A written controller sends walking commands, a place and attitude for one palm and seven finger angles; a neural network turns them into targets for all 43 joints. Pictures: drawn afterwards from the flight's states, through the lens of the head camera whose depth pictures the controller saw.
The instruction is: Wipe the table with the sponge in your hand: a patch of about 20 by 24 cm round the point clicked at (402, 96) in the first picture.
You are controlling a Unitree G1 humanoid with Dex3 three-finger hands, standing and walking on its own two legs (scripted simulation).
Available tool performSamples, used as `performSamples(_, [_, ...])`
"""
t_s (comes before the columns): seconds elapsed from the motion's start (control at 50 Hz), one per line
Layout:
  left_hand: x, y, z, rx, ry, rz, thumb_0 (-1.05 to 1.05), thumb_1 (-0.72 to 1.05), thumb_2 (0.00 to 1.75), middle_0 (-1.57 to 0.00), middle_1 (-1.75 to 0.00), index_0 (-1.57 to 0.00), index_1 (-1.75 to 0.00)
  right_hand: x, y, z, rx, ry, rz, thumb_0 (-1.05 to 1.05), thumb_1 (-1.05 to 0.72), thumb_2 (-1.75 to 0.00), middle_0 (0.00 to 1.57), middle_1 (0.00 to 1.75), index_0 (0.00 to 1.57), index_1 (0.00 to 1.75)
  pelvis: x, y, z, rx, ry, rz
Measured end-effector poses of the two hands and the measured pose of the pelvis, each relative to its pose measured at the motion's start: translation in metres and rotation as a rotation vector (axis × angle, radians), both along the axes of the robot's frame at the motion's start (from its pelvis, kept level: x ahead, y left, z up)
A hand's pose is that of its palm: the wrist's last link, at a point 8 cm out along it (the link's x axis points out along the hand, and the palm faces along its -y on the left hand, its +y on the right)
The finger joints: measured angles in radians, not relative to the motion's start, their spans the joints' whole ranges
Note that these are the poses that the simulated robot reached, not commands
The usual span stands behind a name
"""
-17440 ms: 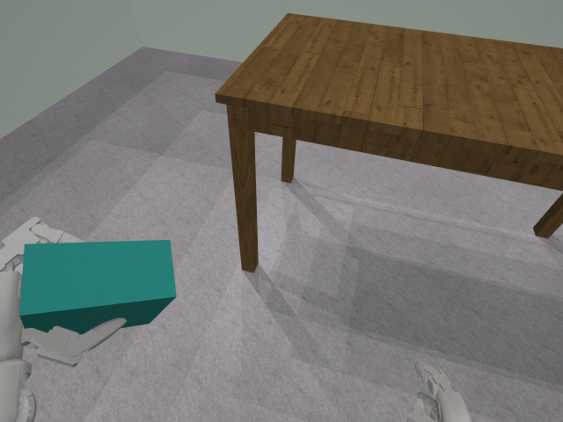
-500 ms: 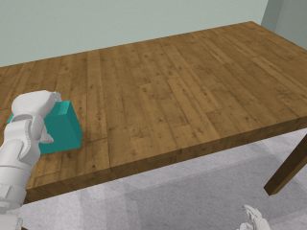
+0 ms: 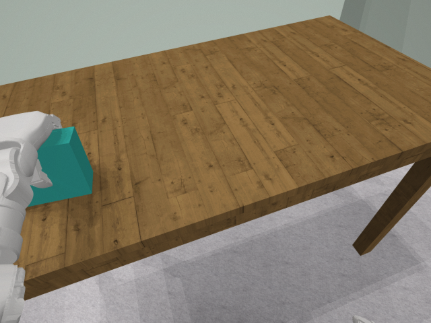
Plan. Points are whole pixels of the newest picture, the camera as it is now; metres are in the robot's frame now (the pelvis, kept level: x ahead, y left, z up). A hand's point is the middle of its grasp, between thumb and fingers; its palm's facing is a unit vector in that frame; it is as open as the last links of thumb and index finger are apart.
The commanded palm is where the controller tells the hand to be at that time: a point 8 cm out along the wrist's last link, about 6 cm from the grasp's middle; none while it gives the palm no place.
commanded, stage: wipe forward along the first lane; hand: left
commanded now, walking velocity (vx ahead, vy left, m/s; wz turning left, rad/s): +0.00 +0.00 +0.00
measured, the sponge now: (50, 175) +0.35 +0.35 +0.10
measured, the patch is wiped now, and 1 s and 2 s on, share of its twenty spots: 0.45 0.80 0.85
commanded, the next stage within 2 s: slide across to the middle lane in 0.16 s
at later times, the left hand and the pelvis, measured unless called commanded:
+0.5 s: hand (40, 141) +0.40 +0.37 +0.15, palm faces -0.07 +0.05 -1.00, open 10.2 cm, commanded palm +0.39 +0.34 +0.19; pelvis +0.02 +0.03 +0.01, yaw +0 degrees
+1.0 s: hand (79, 129) +0.43 +0.31 +0.15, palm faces +0.04 -0.02 -1.00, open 10.2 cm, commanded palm +0.40 +0.30 +0.20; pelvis +0.05 +0.03 +0.01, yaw +0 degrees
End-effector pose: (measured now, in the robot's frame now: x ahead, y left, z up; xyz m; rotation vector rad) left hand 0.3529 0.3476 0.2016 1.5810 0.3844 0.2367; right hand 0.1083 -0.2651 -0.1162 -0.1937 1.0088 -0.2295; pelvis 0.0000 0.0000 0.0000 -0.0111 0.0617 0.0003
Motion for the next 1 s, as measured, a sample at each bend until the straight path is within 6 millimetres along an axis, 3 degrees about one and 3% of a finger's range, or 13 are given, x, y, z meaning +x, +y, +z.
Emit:
performSamples(0.28, [0.023,0.016,0.000,-0.003,0.007,0.004,0.01,-0.57,1.04,-0.75,-1.30,-0.79,-1.31,-0.002,0.014,0.002,0.001,0.032,-0.014,0.01,-0.91,-0.90,0.20,0.30,0.20,0.30,0.005,0.012,0.002,-0.006,0.028,-0.003])
performSamples(0.46, [0.030,0.013,0.000,0.027,-0.011,-0.039,0.01,-0.57,1.04,-0.75,-1.30,-0.79,-1.31,0.007,0.027,0.005,0.009,0.033,-0.008,0.01,-0.91,-0.90,0.20,0.30,0.20,0.30,0.013,0.023,0.005,-0.008,0.025,0.001])
performSamples(0.62, [0.034,0.001,0.005,0.015,-0.086,-0.047,0.01,-0.56,1.04,-0.75,-1.30,-0.79,-1.31,0.045,0.050,0.010,0.034,-0.025,0.059,0.01,-0.91,-0.90,0.20,0.30,0.20,0.30,0.022,0.032,0.008,-0.005,0.005,0.022])
performSamples(0.8, [0.057,-0.036,0.003,-0.026,-0.111,-0.087,0.00,-0.56,1.04,-0.74,-1.30,-0.78,-1.31,0.105,0.080,0.028,0.083,-0.165,0.144,0.01,-0.91,-0.90,0.20,0.30,0.20,0.30,0.035,0.037,0.010,-0.002,0.001,0.020])
performSamples(1.0, [0.059,-0.047,-0.001,-0.040,-0.136,-0.044,0.00,-0.55,1.04,-0.74,-1.31,-0.78,-1.31,0.137,0.084,0.035,0.104,-0.188,0.189,0.01,-0.91,-0.90,0.20,0.30,0.20,0.30,0.049,0.034,0.011,0.001,0.005,0.008])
